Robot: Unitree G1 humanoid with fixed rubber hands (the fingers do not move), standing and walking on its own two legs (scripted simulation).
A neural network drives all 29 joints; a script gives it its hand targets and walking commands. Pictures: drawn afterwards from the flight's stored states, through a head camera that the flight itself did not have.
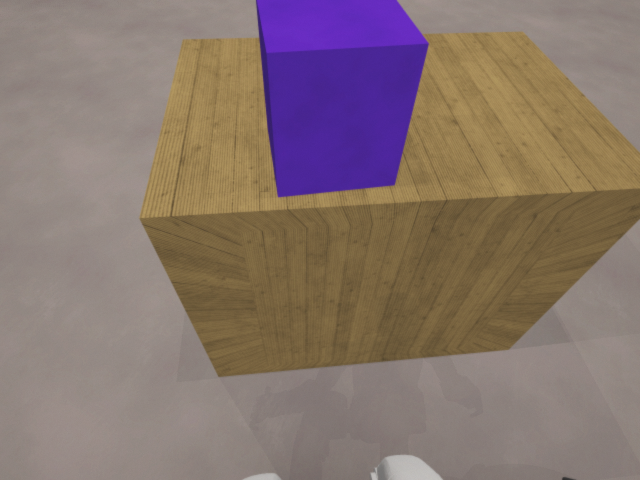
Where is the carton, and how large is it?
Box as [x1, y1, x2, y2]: [256, 0, 428, 196]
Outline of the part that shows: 256,0 267,126 278,196 394,184 428,44 396,0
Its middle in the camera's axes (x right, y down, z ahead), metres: +0.02 -0.24 +0.65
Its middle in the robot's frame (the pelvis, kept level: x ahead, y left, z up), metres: +0.66 -0.02 +0.11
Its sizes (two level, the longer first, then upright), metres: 0.210 0.200 0.250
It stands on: a pedestal, 0.74 m high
